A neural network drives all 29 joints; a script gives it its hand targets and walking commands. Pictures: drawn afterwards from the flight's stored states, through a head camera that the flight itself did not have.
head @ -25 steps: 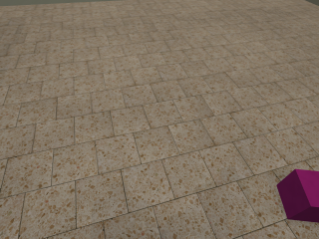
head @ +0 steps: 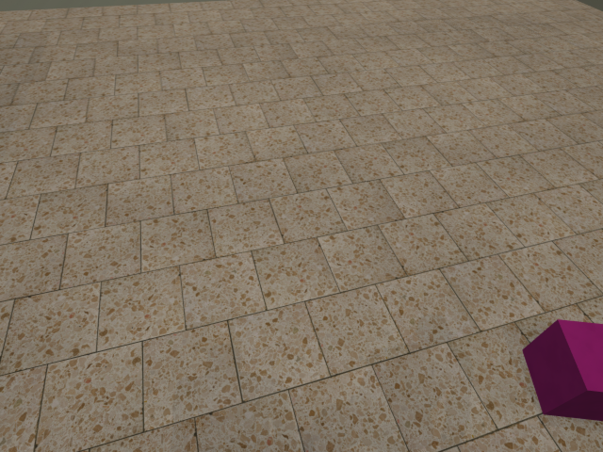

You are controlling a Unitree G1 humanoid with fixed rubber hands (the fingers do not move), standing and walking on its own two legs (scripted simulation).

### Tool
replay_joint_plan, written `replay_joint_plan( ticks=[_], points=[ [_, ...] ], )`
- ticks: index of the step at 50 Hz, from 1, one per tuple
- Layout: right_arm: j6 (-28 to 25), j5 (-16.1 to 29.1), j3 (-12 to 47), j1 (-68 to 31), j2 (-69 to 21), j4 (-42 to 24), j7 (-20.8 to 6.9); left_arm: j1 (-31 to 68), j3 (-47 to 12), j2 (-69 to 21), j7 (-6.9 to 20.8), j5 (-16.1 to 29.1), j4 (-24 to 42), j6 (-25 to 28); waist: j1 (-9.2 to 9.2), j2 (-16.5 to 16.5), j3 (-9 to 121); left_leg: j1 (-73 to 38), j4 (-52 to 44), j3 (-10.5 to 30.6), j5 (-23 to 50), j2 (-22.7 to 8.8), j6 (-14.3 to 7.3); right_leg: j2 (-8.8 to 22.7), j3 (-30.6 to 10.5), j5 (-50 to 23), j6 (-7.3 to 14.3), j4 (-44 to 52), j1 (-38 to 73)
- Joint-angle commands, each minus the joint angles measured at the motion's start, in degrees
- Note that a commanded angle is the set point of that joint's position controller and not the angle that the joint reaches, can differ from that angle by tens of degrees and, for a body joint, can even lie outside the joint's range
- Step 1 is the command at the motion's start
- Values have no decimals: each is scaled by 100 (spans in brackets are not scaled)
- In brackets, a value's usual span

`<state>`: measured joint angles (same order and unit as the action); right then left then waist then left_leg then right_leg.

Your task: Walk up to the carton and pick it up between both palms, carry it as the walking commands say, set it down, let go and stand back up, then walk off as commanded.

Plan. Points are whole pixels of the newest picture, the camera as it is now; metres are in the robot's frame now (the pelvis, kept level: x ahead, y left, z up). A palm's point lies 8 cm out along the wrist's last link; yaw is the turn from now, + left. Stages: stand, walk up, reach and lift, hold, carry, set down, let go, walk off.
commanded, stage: walk off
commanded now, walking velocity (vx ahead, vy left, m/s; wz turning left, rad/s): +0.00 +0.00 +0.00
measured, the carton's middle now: (595, 372) +0.49 -0.97 -0.66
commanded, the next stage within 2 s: none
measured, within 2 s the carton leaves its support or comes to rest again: neither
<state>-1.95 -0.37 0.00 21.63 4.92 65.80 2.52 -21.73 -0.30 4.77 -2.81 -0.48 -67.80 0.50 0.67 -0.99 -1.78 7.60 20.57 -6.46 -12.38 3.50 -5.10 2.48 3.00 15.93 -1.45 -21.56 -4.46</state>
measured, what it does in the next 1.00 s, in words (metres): steps to the right: right foot, then left foot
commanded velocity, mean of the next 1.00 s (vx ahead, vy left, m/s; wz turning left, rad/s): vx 0.00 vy -0.20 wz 0.00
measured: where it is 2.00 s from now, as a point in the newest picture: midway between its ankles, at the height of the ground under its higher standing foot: outside the picture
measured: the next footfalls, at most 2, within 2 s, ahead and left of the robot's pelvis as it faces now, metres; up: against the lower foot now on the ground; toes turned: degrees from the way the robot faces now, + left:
right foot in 0.58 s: +0.02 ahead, -0.28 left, +0.00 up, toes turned -6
left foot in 0.98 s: -0.03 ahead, -0.14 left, +0.00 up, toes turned +9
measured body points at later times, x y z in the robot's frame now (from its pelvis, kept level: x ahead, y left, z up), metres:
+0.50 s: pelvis -0.03 -0.09 +0.00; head +0.00 -0.08 +0.45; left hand +0.06 +0.15 -0.15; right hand -0.08 -0.35 -0.14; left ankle -0.01 +0.06 -0.74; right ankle -0.03 -0.25 -0.71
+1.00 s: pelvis -0.04 -0.23 -0.01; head -0.02 -0.20 +0.44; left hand -0.03 +0.00 -0.18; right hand +0.02 -0.47 -0.15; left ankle -0.07 -0.15 -0.75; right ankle -0.02 -0.27 -0.74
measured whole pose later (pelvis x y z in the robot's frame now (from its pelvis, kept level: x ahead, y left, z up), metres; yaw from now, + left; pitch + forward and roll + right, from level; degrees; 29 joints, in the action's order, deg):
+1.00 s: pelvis -0.04 -0.23 -0.01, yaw +1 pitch +1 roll -1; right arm 1.4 -0.8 -2.2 13.4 8.5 55.0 4.3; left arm -17.6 1.9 11.4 -1.6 -1.6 -56.0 -2.5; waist -0.3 -2.3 -0.6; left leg 13.2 31.0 -7.3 -19.6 -2.3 -3.3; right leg -4.5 10.5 17.8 4.7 -31.4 -17.8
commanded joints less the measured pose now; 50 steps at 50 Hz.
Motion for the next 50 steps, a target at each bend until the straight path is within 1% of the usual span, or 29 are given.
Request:
replay_joint_plan(
  ticks=[1,2,4,6,9,10,11,12,14,16,19,22,26,27,28,29,30,31,32,33,34,36,39,42,45,47,48,49,50],
  points=[
    [-12,1,-48,598,353,16,9,-638,32,269,-7,0,-49,3,1,64,-474,-96,-426,949,1073,-969,136,420,-353,-691,175,322,-573],
    [-12,1,-47,599,353,17,9,-639,32,268,-7,0,-49,3,1,64,-474,-96,-426,949,1072,-969,136,421,-353,-691,176,322,-573],
    [-51,-55,-80,548,473,-110,-27,-719,71,337,-36,32,-135,-39,89,-36,-464,-176,-415,1168,1162,-1236,156,323,-268,-564,113,166,-695],
    [-59,-92,-162,592,710,-195,-12,-643,124,395,-54,19,-74,-104,178,259,-403,-256,-514,1636,1098,-1691,35,234,-96,-252,-4,-259,-997],
    [-28,-144,-255,700,881,-301,84,-285,248,547,-25,-37,187,-206,357,691,-386,-148,-643,2307,1007,-2464,-475,125,36,657,-75,-1312,-1608],
    [-28,-168,-282,723,916,-349,135,-114,310,600,10,-78,293,-251,416,729,-344,-49,-672,2456,1250,-2724,-709,106,-83,1205,-81,-2210,-1879],
    [-31,-169,-323,699,999,-392,178,25,341,552,48,-127,397,-281,384,509,-246,126,-631,2332,1431,-2799,-819,174,-276,1257,-92,-2875,-1985],
    [-24,-153,-364,559,1086,-450,202,107,357,474,80,-151,481,-288,296,369,-181,294,-619,2104,1372,-2716,-808,189,-364,1117,-123,-3280,-2063],
    [21,-152,-404,351,1130,-541,204,222,417,501,109,-190,634,-283,205,422,-158,445,-622,1767,1064,-2487,-655,181,-381,784,-206,-3514,-2242],
    [62,-193,-393,365,1073,-566,195,318,480,581,119,-192,756,-312,207,677,-162,441,-553,1515,1082,-2302,-530,113,-233,634,-316,-3330,-2365],
    [60,-239,-444,543,1246,-543,206,563,530,676,151,-147,1019,-375,252,1030,-119,417,-474,1407,1311,-2302,-512,75,-105,566,-397,-2945,-2417],
    [57,-247,-547,428,1499,-597,215,734,527,730,229,-115,1283,-399,212,1271,-56,568,-479,1343,1174,-2340,-425,130,-98,481,-342,-2456,-2178],
    [167,-218,-700,25,1788,-725,207,508,537,882,335,-102,1408,-364,70,1489,6,935,-350,1213,900,-2278,-100,72,136,191,-153,-1119,-1261],
    [216,-187,-728,-56,1817,-736,204,265,548,913,350,-105,1344,-339,-49,1358,30,1124,-50,1089,769,-2174,47,1,284,-263,-79,-430,-765],
    [246,-183,-705,-6,1692,-737,183,-52,589,1065,355,-136,1237,-287,-126,993,188,1450,491,912,388,-1910,213,-108,368,-328,-62,-54,-59],
    [275,-235,-624,252,1378,-746,148,-306,629,1356,355,-207,1211,-199,-146,-103,316,1903,1548,431,-582,-1419,416,499,-326,-324,-68,638,403],
    [343,-190,-443,161,661,-989,179,52,694,2006,321,-173,1497,-166,-170,-1888,290,2924,3021,-160,-2492,-598,594,1854,-1711,-509,478,1035,19],
    [429,-137,-453,-331,798,-1125,250,150,674,1913,292,-184,1503,-191,-437,-1718,240,2458,4043,558,-2549,-766,451,1775,-1462,-138,946,1119,-1079],
    [461,-99,-515,-422,1012,-1154,202,478,555,1560,269,-174,1533,-216,-202,-1208,12,2391,4561,740,-2168,-692,343,1430,-1142,38,1001,1083,-1436],
    [457,-91,-547,-240,1108,-1072,139,804,497,1435,249,-180,1590,-227,53,-839,-74,2365,4759,728,-1714,-726,292,1167,-833,-183,885,988,-1474],
    [440,-117,-588,-35,1207,-994,93,1063,488,1435,224,-187,1695,-211,231,-689,56,2347,4924,590,-1317,-780,290,1020,-662,-601,846,855,-1242],
    [421,-176,-597,159,1174,-883,55,1022,418,1312,189,-163,1760,-148,221,-534,242,2277,4966,336,-1108,-823,347,944,-523,-1456,1017,653,-991],
    [423,-121,-514,-244,1026,-1085,69,563,343,1193,108,-218,1583,-126,-1,-658,111,2368,4090,266,-1297,-821,368,1047,-778,-1562,1260,566,-619],
    [416,-54,-408,-437,916,-1202,134,259,316,1222,61,-238,1456,-180,-139,-657,177,2000,3047,155,-1720,-688,284,1150,-1003,-1828,1408,429,-358],
    [397,28,-336,-318,855,-1149,195,209,308,1287,79,-218,1403,-227,-123,-524,287,1366,2179,33,-1614,-592,212,1164,-1111,-2249,1424,422,-400],
    [379,61,-318,-25,834,-1037,209,229,320,1340,92,-164,1343,-263,86,-359,316,649,1077,-55,-952,-592,146,991,-979,-2083,1203,359,-656],
    [344,36,-333,291,915,-968,216,239,350,1397,84,-113,1316,-277,301,-215,296,-112,67,58,-75,-785,129,813,-786,-1709,900,228,-1138],
    [290,-113,-424,678,1329,-928,228,236,357,1310,96,-40,1400,-250,428,599,368,-1289,-567,1339,-265,-1918,-73,470,-501,-643,441,-621,-2313],
    [335,-133,-615,516,2024,-985,222,314,337,1110,147,-46,1647,-231,376,2102,-126,-1088,-883,3192,977,-3906,-1064,-341,447,1612,-45,-2424,-3618]
  ],
)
